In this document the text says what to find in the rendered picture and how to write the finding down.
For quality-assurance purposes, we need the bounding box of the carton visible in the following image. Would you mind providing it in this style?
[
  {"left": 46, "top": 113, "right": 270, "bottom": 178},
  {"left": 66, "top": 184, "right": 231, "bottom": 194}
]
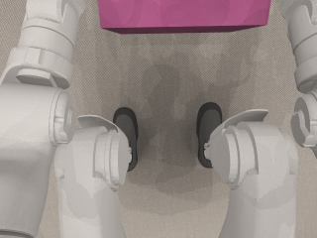
[{"left": 97, "top": 0, "right": 271, "bottom": 35}]

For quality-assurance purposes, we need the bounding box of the robot right foot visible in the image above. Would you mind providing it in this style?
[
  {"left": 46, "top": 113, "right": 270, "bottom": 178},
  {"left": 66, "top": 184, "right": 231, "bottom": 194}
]
[{"left": 196, "top": 102, "right": 223, "bottom": 169}]

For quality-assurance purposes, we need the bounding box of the robot right forearm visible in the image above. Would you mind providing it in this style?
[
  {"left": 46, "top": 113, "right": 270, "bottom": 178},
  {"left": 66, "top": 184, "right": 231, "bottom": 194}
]
[{"left": 278, "top": 0, "right": 317, "bottom": 94}]

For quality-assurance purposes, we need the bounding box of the left robot shin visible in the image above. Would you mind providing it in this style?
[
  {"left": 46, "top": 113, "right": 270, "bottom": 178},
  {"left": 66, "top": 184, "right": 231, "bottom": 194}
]
[{"left": 53, "top": 115, "right": 132, "bottom": 180}]

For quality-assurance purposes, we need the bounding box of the left robot upper arm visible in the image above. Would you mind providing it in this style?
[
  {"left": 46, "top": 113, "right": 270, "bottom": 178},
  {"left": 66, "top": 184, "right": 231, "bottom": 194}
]
[{"left": 0, "top": 81, "right": 77, "bottom": 238}]

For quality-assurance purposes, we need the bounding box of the robot left forearm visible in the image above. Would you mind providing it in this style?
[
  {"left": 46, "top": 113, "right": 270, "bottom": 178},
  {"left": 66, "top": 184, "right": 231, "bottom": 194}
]
[{"left": 0, "top": 0, "right": 86, "bottom": 90}]

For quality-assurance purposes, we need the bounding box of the right robot upper arm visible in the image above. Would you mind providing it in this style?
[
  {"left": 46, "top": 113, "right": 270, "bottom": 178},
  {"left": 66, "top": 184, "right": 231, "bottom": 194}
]
[{"left": 290, "top": 89, "right": 317, "bottom": 159}]

